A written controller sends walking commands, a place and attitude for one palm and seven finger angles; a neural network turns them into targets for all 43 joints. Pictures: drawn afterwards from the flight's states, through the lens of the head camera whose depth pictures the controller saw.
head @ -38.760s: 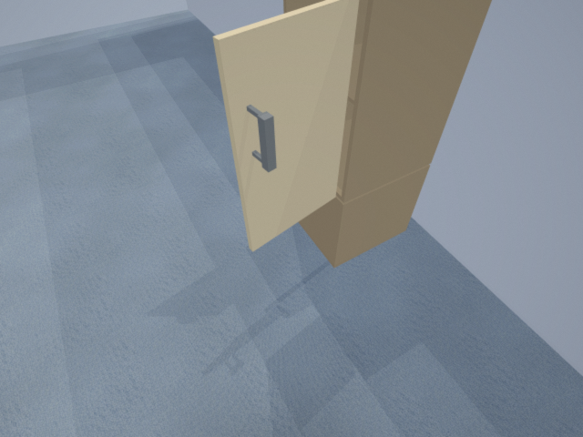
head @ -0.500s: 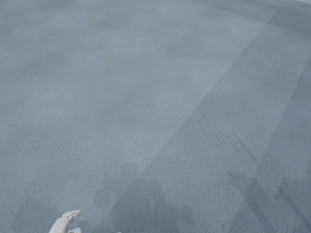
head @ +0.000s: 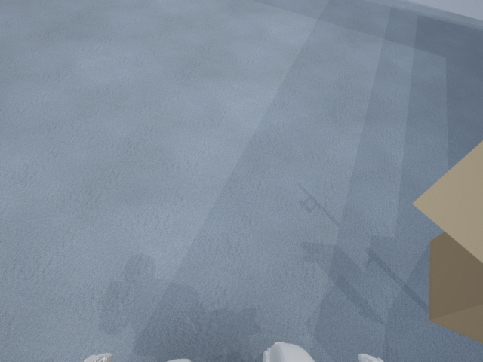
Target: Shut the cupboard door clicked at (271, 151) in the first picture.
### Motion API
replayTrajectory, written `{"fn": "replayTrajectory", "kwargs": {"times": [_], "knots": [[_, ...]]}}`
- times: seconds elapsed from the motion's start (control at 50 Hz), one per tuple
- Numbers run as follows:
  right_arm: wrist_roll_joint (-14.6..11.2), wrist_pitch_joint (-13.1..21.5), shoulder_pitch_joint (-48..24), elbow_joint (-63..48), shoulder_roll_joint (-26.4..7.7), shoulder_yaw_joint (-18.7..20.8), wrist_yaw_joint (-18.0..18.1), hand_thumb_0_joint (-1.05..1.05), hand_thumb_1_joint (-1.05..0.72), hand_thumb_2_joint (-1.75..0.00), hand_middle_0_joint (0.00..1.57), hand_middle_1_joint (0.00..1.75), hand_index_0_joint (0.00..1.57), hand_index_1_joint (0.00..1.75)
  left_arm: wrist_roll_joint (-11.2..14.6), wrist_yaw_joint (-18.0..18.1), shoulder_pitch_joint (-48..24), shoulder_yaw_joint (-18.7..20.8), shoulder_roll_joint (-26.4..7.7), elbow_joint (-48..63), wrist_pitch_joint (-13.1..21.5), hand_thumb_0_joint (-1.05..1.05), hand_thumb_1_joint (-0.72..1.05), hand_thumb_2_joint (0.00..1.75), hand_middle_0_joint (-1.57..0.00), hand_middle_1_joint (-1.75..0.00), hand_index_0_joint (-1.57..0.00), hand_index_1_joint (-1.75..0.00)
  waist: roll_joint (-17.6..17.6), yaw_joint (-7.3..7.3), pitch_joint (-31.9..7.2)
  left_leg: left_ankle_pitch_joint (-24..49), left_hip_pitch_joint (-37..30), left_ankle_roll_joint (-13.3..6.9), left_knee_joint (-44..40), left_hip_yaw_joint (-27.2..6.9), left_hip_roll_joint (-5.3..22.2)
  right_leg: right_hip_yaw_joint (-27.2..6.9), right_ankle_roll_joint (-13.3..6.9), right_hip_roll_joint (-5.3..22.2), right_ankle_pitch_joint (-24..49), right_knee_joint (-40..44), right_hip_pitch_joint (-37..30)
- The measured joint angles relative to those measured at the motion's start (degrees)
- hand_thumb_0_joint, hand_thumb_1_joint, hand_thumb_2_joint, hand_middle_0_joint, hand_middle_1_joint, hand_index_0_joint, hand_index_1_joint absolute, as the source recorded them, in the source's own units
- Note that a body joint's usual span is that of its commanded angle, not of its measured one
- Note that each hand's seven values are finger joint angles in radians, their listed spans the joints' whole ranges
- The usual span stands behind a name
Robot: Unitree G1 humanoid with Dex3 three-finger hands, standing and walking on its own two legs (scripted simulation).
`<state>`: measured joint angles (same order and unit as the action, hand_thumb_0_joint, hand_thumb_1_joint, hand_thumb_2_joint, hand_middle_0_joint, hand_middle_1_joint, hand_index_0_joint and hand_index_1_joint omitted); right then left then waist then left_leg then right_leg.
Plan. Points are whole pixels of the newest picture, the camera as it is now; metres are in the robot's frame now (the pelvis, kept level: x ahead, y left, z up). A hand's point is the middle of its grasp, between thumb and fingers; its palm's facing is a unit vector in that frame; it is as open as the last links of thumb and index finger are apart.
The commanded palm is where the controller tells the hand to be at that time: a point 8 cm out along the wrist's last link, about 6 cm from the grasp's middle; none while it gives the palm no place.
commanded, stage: turn to face it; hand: left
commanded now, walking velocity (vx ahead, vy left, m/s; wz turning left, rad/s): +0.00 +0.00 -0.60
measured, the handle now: out of the picture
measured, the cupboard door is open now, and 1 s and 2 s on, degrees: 60 60 60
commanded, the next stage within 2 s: take the last steps up to it in 1.32 s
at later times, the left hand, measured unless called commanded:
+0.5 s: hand (173, 338) +0.17 +0.13 -0.16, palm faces -0.30 -0.92 -0.24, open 7.4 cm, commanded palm none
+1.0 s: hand (201, 286) +0.27 +0.09 -0.16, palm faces -0.57 -0.79 -0.23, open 7.4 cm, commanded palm none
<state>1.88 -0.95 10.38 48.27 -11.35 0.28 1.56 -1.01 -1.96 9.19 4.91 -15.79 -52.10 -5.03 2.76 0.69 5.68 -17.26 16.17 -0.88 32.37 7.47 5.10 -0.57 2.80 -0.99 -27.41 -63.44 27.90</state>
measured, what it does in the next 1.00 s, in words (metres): steps on the spot, turning right: right foot, then left foot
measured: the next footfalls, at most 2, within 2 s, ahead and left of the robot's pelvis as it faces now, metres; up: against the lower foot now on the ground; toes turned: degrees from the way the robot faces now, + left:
right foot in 0.26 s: +0.01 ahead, -0.15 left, +0.00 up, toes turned -14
left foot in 0.64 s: +0.14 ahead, +0.07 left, +0.00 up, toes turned -19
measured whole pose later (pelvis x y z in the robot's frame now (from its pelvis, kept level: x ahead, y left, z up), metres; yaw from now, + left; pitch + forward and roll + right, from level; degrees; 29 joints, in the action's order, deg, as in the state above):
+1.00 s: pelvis +0.05 -0.02 +0.00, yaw -36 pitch +1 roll -2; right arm 1.9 -1.4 13.7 51.5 -13.1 1.5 0.9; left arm -1.0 -2.2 6.1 4.4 -15.5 -51.6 -4.8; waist -0.9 -1.4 5.7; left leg -17.7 14.1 0.6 32.0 13.9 9.6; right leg 3.3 2.4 1.8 -25.7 -47.3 21.3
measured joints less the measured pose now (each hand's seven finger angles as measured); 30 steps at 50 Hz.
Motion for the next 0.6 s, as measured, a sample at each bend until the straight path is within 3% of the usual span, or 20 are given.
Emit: {"fn": "replayTrajectory", "kwargs": {"times": [0.06, 0.14, 0.2, 0.26, 0.28, 0.32, 0.36, 0.4, 0.5, 0.6], "knots": [[0.0, 0.1, 0.8, 0.4, 0.1, 0.1, 0.0, 0.00, -0.91, -0.90, 0.21, 0.30, 0.20, 0.30, 0.1, -0.3, -0.5, 0.1, -0.1, 0.2, -0.2, 0.01, 0.91, 0.89, -0.20, -0.30, -0.20, -0.30, -1.1, -0.14, 0.3, 0.6, -1.6, 0.3, -1.9, 1.9, 1.4, 1.7, 0.6, 1.5, 1.0, 0.8, -0.4], [0.0, -0.1, 1.7, 1.5, -0.3, 0.6, -0.3, 0.00, -0.91, -0.90, 0.21, 0.30, 0.20, 0.30, 0.1, -0.5, -1.7, 0.0, 0.1, 0.6, -0.3, 0.01, 0.91, 0.90, -0.20, -0.30, -0.20, -0.30, -2.5, -0.73, 0.4, -0.1, -2.6, 1.1, -1.8, 4.5, 3.2, 3.1, 0.4, 2.7, 1.2, 9.2, -3.3], [0.0, -0.5, 2.3, 2.4, -1.3, 1.3, -0.7, 0.00, -0.91, -0.90, 0.21, 0.30, 0.20, 0.30, 0.0, -0.5, -2.8, -0.3, 0.5, 1.0, 0.1, 0.01, 0.91, 0.90, -0.20, -0.30, -0.19, -0.30, -3.7, -1.54, 0.4, -1.7, -2.3, 2.1, 0.5, 6.4, 4.7, 4.2, -0.4, 2.6, 2.1, 16.8, -6.7], [-0.4, -1.0, 3.6, 3.0, -2.6, 2.1, -1.1, 0.01, -0.90, -0.90, 0.21, 0.30, 0.20, 0.30, -0.1, -0.4, -3.0, -1.0, 0.5, 1.9, 1.6, 0.01, 0.91, 0.90, -0.20, -0.30, -0.20, -0.30, -4.3, -1.82, -0.3, -4.8, -0.4, 3.5, 6.6, 7.6, 6.2, 4.8, -2.3, 2.3, 8.8, 29.1, -12.3], [-0.6, -1.6, 3.3, 3.5, -3.4, 2.4, -1.1, 0.01, -0.91, -0.90, 0.21, 0.30, 0.20, 0.30, -0.1, -0.1, -3.2, -1.2, 1.1, 1.8, 2.4, 0.01, 0.91, 0.90, -0.20, -0.30, -0.20, -0.30, -5.3, -1.91, -0.2, -8.6, 1.5, 4.0, 11.4, 5.3, 6.3, 4.7, -3.0, 1.6, 7.3, 28.3, -11.8], [-0.9, -3.0, 2.1, 4.3, -4.6, 2.9, -0.5, 0.01, -0.91, -0.90, 0.21, 0.30, 0.20, 0.30, 0.1, 0.7, -3.1, -1.7, 2.2, 1.9, 3.3, 0.01, 0.91, 0.90, -0.20, -0.30, -0.20, -0.30, -6.6, -2.23, 0.4, -13.7, 6.2, 4.7, 22.6, -0.6, 4.0, 4.0, -3.8, 0.8, 6.3, 27.1, -11.3], [-0.9, -3.3, 0.9, 4.5, -5.0, 3.0, -0.2, 0.01, -0.91, -0.90, 0.20, 0.30, 0.20, 0.30, 0.2, 1.4, -2.3, -2.0, 2.9, 2.0, 3.4, 0.01, 0.91, 0.89, -0.20, -0.30, -0.20, -0.30, -6.4, -2.16, 0.6, -12.4, 9.8, 5.3, 30.1, -3.4, 2.0, 2.4, -3.9, 0.4, 7.5, 28.8, -11.9], [-0.9, -3.1, 0.1, 4.0, -4.9, 2.9, -0.3, 0.01, -0.91, -0.90, 0.20, 0.30, 0.20, 0.30, 0.2, 1.8, -1.4, -2.3, 3.2, 1.7, 3.2, 0.01, 0.90, 0.89, -0.20, -0.30, -0.20, -0.30, -5.8, -2.18, 0.5, -9.6, 11.9, 6.0, 32.0, -4.4, 1.0, 1.0, -4.0, 0.0, 9.0, 31.2, -12.8], [-1.0, -2.5, -1.5, 2.4, -3.9, 2.5, -0.6, 0.01, -0.91, -0.90, 0.20, 0.30, 0.19, 0.30, 0.0, 1.7, 0.3, -2.5, 3.5, 0.8, 2.8, 0.01, 0.90, 0.89, -0.21, -0.30, -0.20, -0.30, -3.8, -1.59, -0.3, -7.0, 12.4, 6.7, 25.5, -5.4, -0.5, -2.3, -3.9, -0.6, 10.5, 34.2, -14.0], [-1.4, -1.7, -2.8, 1.0, -2.6, 1.9, -0.6, 0.01, -0.91, -0.90, 0.20, 0.30, 0.19, 0.30, -0.2, 1.5, 1.5, -1.9, 2.9, 0.2, 2.2, 0.01, 0.90, 0.89, -0.21, -0.30, -0.20, -0.30, -1.7, -0.47, -0.8, -5.0, 8.0, 6.2, 11.9, -5.5, -2.4, -5.6, -2.6, -1.4, 9.6, 32.9, -13.4]]}}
